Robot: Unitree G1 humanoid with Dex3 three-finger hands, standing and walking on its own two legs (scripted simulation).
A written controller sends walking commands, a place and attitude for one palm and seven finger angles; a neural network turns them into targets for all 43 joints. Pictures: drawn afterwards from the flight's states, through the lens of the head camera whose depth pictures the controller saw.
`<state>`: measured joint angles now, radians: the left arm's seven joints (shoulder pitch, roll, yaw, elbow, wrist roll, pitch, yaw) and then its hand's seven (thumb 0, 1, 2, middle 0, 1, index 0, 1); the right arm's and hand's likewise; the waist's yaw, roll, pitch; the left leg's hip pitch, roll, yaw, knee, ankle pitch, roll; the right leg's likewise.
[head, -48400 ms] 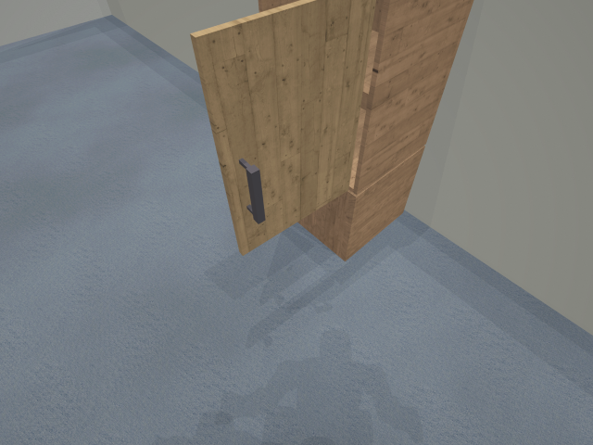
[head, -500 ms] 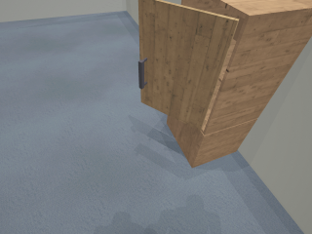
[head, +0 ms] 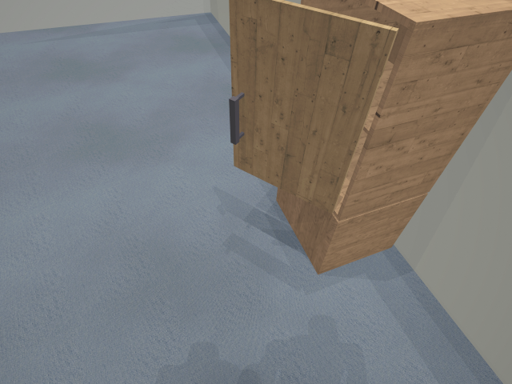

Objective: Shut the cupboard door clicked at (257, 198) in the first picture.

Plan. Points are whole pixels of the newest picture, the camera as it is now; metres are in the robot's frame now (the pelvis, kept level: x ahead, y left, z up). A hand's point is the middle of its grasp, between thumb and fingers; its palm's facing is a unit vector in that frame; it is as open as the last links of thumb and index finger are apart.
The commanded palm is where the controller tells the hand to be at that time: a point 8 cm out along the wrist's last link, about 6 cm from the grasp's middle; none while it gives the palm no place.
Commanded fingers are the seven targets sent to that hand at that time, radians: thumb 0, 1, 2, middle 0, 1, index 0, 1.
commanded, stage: look to check the result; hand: left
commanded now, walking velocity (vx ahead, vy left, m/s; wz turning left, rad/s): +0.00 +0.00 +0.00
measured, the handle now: (238, 118) +0.87 +0.11 -0.10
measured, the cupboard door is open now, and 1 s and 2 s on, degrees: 35 35 35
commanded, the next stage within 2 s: walk to a spot facing it in 0.02 s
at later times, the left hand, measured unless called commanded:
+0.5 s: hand out of the picture +0.01 +0.22 -0.21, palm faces +0.20 -0.96 -0.20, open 7.4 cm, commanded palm none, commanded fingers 0.00 0.90 0.90 -0.20 -0.30 -0.20 -0.30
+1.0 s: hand out of the picture +0.03 +0.22 -0.16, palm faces +0.44 -0.85 -0.30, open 7.4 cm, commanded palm none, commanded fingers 0.00 0.90 0.90 -0.20 -0.30 -0.20 -0.30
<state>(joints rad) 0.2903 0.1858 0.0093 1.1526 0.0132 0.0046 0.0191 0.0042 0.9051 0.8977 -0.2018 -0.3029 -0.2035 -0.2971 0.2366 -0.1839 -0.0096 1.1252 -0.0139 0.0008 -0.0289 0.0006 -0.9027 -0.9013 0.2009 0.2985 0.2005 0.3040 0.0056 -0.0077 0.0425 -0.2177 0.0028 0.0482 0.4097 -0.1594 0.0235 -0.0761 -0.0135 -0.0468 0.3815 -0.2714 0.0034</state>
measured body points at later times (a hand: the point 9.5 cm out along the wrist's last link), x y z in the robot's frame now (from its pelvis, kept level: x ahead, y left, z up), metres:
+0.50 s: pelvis +0.01 +0.02 -0.03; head +0.04 +0.05 +0.42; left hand +0.00 +0.27 -0.19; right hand +0.06 -0.22 -0.17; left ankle +0.03 +0.10 -0.75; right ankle -0.04 -0.12 -0.74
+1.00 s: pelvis +0.02 -0.03 -0.01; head +0.07 -0.02 +0.43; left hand +0.00 +0.26 -0.14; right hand +0.18 -0.24 -0.16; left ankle +0.03 +0.10 -0.74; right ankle +0.06 -0.14 -0.75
